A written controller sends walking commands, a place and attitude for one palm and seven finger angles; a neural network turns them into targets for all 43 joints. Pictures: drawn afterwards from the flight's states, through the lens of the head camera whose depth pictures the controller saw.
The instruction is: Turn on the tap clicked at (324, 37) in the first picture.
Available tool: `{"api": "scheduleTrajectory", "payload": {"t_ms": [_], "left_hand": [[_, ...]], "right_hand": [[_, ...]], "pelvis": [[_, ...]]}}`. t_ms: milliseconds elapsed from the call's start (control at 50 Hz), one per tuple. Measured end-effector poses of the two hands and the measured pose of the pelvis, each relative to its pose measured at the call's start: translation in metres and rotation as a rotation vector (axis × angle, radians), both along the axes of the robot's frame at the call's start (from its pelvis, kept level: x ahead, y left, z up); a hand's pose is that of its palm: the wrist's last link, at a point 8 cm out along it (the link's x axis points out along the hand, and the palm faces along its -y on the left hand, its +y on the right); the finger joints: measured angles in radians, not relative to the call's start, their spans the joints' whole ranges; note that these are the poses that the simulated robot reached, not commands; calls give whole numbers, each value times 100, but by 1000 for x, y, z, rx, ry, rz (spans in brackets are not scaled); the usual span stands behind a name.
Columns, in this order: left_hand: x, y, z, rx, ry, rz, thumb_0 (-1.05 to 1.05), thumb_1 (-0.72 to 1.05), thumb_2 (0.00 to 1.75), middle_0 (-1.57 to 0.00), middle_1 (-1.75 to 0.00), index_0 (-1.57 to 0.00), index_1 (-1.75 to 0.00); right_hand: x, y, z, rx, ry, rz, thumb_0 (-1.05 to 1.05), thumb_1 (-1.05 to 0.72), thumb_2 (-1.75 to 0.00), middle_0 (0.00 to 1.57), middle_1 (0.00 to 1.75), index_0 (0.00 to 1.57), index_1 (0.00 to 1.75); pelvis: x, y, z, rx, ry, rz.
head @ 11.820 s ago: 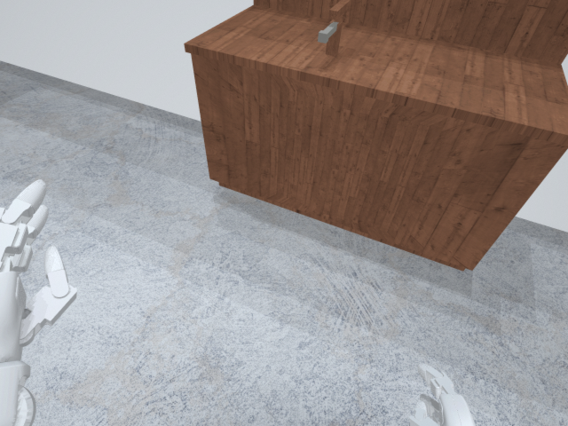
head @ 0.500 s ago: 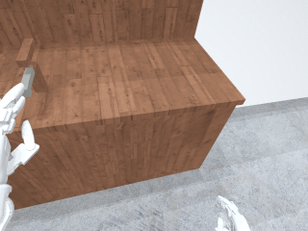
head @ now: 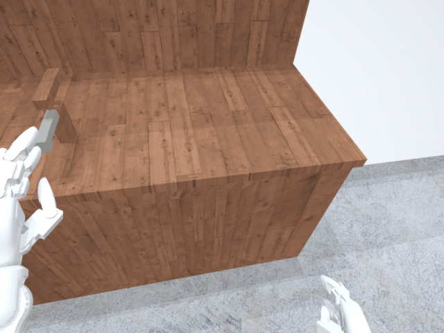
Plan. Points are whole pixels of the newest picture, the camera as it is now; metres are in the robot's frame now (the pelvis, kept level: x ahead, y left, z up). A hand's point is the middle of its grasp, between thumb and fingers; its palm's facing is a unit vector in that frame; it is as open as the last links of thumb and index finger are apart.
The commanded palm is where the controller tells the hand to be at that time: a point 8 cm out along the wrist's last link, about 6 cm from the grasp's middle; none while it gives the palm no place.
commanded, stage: come to a stop and stand still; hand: left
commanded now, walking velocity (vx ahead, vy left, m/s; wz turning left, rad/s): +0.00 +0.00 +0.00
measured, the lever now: (42, 143) +0.42 +0.43 +0.07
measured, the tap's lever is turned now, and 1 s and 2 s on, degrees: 0 0 0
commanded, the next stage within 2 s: look again from close up in 0.46 s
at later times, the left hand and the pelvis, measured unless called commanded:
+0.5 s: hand (79, 206) +0.24 +0.24 +0.15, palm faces +0.41 -0.84 -0.35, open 7.4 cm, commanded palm +0.18 +0.27 +0.17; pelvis +0.03 -0.02 +0.00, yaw +1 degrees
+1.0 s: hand (63, 212) +0.22 +0.25 +0.15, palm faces +0.41 -0.84 -0.34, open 7.4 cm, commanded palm +0.17 +0.28 +0.17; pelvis +0.02 +0.00 +0.00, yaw +1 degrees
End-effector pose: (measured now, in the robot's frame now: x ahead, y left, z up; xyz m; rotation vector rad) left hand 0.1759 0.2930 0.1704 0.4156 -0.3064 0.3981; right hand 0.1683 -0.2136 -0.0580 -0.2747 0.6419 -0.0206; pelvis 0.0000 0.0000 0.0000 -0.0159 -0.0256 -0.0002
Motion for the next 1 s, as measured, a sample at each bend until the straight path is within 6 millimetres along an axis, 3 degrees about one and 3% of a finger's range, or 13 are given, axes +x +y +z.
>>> {"api": "scheduleTrajectory", "payload": {"t_ms": [200, 460, 1000], "left_hand": [[24, -17, -3, 14, 75, -32, 2, 89, 90, -21, -30, -21, -30], [20, -18, -2, -5, 86, 8, 1, 89, 90, -21, -30, -21, -30], [7, 0, -7, -23, 85, 10, 2, 89, 90, -21, -30, -21, -30]], "right_hand": [[19, -21, -8, -1, 37, -49, 1, -90, -90, 20, 30, 21, 30], [35, -21, -7, 8, 33, -44, 1, -90, -90, 20, 30, 20, 30], [12, -4, -9, -7, 72, -51, 1, -90, -90, 21, 30, 21, 30]], "pelvis": [[20, -11, 0, -1, 30, 7], [26, -16, 1, -2, 32, 14], [15, -1, 2, -3, 26, 23]]}}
